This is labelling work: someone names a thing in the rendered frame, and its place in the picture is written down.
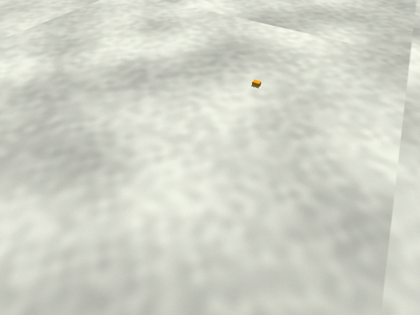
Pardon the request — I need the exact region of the small box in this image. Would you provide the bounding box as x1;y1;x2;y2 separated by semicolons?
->
252;79;261;87

